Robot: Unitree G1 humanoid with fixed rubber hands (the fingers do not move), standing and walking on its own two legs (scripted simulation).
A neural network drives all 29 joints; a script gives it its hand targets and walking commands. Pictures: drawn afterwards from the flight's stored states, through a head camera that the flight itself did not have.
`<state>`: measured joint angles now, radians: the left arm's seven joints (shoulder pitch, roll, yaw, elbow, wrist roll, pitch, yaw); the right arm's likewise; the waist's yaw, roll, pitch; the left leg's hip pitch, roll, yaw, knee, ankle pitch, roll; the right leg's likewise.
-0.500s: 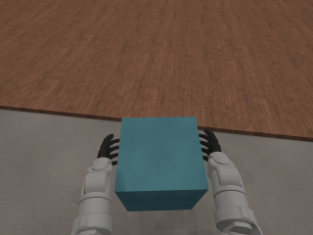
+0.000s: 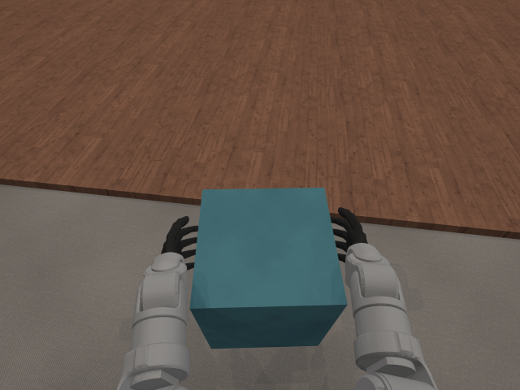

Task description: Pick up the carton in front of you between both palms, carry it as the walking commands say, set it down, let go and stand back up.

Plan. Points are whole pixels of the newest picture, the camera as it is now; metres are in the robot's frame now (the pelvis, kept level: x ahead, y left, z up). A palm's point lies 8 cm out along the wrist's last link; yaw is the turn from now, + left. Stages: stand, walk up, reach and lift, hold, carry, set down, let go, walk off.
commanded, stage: reach and lift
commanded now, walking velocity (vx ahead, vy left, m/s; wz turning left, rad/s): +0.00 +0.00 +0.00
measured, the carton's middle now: (264, 273) +0.31 +0.00 -0.05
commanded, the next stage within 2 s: hold in 0.56 s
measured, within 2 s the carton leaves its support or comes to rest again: neither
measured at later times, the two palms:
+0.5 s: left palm (172, 256) +0.30 +0.15 +0.03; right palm (356, 246) +0.31 -0.15 +0.04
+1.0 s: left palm (169, 260) +0.29 +0.15 +0.05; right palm (361, 250) +0.29 -0.15 +0.06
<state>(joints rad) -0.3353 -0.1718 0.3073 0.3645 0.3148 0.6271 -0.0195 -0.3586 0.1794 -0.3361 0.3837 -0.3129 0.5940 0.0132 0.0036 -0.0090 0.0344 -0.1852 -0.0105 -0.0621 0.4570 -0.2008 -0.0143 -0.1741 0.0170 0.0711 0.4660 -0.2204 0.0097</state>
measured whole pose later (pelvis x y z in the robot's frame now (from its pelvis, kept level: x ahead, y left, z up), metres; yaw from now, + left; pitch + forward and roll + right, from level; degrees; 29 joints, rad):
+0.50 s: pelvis +0.02 +0.00 +0.01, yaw +0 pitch -5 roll +0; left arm -0.25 -0.15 0.21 0.27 0.28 0.70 0.00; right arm -0.28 0.16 -0.24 0.30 -0.28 0.66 0.01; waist 0.00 -0.01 0.02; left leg -0.09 -0.01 -0.06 0.37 -0.19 -0.01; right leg -0.08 0.01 0.07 0.38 -0.21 0.01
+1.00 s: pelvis +0.00 +0.00 +0.00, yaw +0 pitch -8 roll +0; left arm -0.27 -0.15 0.22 0.23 0.28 0.78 -0.01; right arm -0.30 0.16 -0.25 0.25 -0.28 0.74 0.01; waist 0.00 -0.01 0.04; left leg -0.07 -0.01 -0.06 0.38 -0.18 -0.01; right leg -0.05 0.01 0.07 0.39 -0.20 0.01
